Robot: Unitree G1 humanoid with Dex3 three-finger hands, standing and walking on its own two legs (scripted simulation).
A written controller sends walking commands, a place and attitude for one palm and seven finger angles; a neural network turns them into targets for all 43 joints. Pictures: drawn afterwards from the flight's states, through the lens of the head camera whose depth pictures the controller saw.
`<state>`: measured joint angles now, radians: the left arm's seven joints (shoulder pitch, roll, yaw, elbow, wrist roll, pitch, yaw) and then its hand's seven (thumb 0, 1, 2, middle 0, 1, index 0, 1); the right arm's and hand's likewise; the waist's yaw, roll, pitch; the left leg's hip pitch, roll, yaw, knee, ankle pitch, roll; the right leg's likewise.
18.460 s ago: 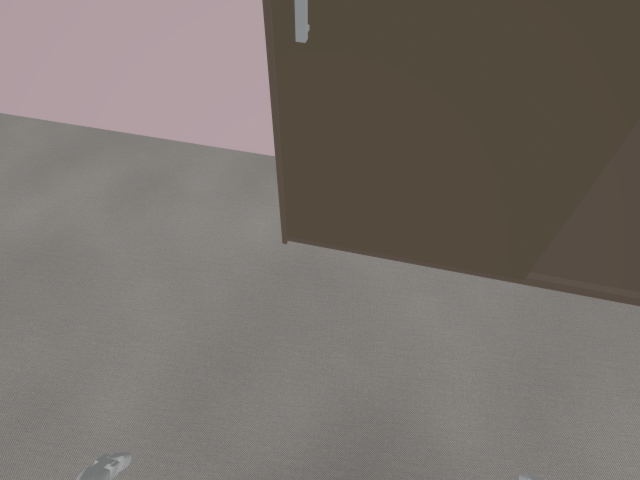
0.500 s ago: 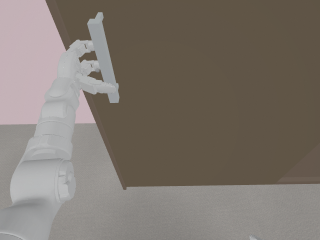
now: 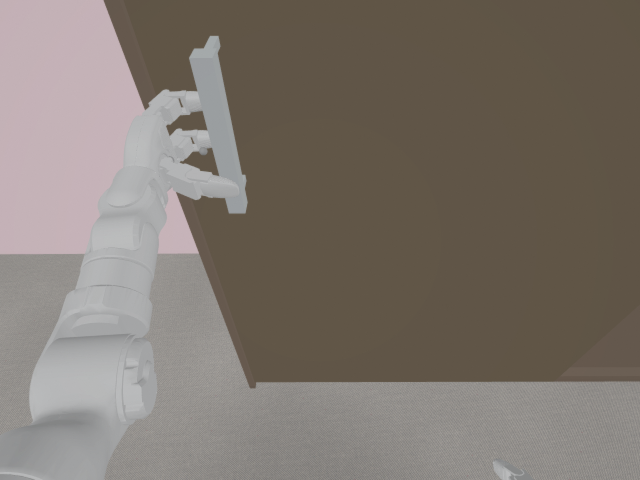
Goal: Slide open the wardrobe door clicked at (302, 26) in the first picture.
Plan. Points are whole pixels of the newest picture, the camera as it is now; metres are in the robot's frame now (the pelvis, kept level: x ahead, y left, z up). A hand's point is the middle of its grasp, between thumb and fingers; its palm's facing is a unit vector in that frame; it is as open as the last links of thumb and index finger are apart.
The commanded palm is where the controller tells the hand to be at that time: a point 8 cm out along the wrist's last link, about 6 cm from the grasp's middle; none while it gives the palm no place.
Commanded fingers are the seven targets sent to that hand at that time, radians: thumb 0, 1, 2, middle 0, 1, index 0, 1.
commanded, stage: slide the fingers in behind the handle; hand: left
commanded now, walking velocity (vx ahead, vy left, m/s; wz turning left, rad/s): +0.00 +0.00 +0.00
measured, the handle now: (226, 133) +0.50 +0.14 +0.19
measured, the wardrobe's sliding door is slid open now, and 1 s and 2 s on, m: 0.00 0.00 0.00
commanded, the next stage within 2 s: grip the handle and tug to test in 1.46 s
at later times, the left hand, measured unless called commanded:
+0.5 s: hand (232, 150) +0.45 +0.12 +0.20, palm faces +0.00 -1.00 -0.02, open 13.9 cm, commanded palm +0.43 +0.17 +0.20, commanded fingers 0.00 -0.50 0.30 -0.30 -1.20 -0.30 -1.20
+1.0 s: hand (240, 151) +0.46 +0.11 +0.20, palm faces +0.02 -1.00 -0.01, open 13.9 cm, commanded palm +0.43 +0.15 +0.20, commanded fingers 0.00 -0.50 0.30 -0.30 -1.20 -0.30 -1.20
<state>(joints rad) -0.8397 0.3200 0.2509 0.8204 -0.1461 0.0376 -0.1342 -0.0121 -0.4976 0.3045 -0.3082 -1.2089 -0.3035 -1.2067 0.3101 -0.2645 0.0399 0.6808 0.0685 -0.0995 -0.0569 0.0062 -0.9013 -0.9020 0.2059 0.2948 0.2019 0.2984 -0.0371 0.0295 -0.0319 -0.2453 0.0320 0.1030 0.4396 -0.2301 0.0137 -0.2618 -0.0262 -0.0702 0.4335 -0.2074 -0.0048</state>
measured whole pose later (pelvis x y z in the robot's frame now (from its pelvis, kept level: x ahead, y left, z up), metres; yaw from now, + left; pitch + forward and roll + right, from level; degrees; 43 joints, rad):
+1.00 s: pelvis +0.00 -0.01 +0.00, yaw +1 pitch +2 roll +0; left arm -0.87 0.23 0.17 0.81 -0.14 0.06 -0.02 -0.01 -0.50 0.30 -0.31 -1.21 -0.31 -1.21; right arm 0.29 -0.25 0.04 0.71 0.06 -0.09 -0.05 0.01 -0.90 -0.90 0.21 0.29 0.20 0.30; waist -0.03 0.03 -0.02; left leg -0.24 0.04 0.08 0.44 -0.23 0.00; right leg -0.25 -0.02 -0.09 0.44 -0.22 -0.02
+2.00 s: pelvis +0.00 +0.00 +0.00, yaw +1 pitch +2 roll +0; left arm -0.91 0.23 0.17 0.86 -0.13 0.05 -0.01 0.00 0.14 0.58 -0.37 -1.29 -0.37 -1.30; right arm 0.30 -0.24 0.04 0.72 0.05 -0.07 -0.06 0.01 -0.90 -0.90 0.21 0.29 0.20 0.30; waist -0.04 0.03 -0.03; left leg -0.25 0.03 0.08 0.44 -0.23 0.01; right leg -0.26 -0.03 -0.08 0.43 -0.21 -0.01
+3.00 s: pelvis +0.03 +0.00 +0.00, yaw -2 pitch +2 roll +0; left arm -0.65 0.21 0.20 0.47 -0.14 0.16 0.00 0.01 0.72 0.81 -0.45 -1.40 -0.45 -1.40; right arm 0.27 -0.25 0.03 0.65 0.06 -0.03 -0.03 0.01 -0.90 -0.90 0.21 0.29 0.20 0.30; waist -0.04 0.04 -0.04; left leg -0.17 0.04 0.13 0.39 -0.25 0.00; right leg -0.20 -0.01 -0.04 0.39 -0.22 -0.01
